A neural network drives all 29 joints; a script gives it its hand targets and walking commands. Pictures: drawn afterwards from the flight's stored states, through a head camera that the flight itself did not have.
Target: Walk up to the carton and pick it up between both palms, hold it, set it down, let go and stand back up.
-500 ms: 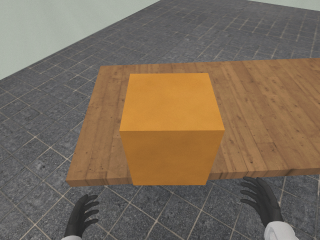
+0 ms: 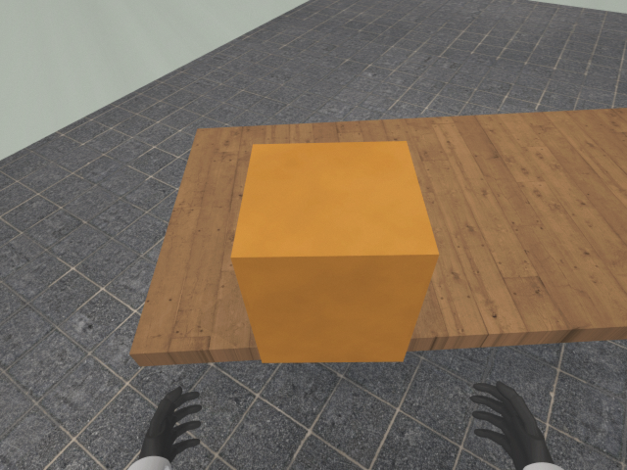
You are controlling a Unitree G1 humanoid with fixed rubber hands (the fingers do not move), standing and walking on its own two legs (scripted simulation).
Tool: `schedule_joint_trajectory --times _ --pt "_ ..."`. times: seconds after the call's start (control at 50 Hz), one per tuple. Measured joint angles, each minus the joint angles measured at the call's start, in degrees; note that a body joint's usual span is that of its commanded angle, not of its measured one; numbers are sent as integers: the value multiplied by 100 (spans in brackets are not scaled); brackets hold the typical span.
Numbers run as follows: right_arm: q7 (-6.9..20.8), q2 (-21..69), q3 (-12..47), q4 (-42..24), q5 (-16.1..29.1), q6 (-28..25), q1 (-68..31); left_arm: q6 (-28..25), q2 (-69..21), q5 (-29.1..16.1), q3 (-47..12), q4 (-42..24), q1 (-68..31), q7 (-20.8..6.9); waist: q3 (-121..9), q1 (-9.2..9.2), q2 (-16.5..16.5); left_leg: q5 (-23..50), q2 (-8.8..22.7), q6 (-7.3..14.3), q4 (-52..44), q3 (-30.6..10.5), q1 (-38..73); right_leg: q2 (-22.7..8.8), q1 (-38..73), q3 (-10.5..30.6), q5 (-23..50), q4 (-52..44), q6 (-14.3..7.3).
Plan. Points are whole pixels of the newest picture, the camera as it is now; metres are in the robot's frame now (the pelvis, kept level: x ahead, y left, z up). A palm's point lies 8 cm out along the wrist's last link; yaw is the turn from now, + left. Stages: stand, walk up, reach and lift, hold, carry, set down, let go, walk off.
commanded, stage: set down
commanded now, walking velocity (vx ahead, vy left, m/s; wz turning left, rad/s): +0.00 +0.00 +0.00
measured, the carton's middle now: (330, 257) +0.38 -0.01 +0.06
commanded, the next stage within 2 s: let go in 0.04 s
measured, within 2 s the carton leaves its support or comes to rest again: neither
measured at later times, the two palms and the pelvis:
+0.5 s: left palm (164, 461) +0.16 +0.22 -0.08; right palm (525, 463) +0.14 -0.23 -0.07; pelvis +0.01 +0.00 +0.00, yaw +0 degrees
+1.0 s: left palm (132, 458) +0.17 +0.27 -0.09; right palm (568, 451) +0.15 -0.29 -0.07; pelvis +0.04 +0.00 -0.01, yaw +0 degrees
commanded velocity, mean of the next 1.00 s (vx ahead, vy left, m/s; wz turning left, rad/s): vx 0.00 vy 0.00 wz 0.00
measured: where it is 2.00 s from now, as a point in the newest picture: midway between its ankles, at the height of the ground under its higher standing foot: outside the picture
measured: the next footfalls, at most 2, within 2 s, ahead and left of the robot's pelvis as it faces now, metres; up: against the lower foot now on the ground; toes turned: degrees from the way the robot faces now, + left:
none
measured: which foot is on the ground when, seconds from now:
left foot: down 0.00-1.00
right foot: down 0.00-1.00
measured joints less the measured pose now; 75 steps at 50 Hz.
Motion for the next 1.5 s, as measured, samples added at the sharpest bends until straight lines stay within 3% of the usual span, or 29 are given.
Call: schedule_joint_trajectory --times 0.5,0.6,0.74,1.5 --pt "-36 -29 -1 1046 -321 -612 -142 -70 17 1 1 809 -195 -94 35 1 3 -99 2 -21 16 0 43 -1 -2 1 -147 110 0" --pt "-198 -555 -5 1179 -420 -342 -143 -442 328 9 3 1292 -230 -95 35 1 3 -249 2 -6 224 0 43 -7 -21 2 -314 356 0" --pt "-212 -1091 0 1195 -425 -206 -143 -678 706 31 1 1699 -240 -123 35 1 8 -339 3 -5 283 0 42 -8 -51 4 -436 477 0" --pt "-225 -1147 0 1384 -425 -126 -143 -799 739 32 0 2577 -545 -153 35 1 145 -430 3 -20 283 0 44 -8 -62 5 -550 508 0"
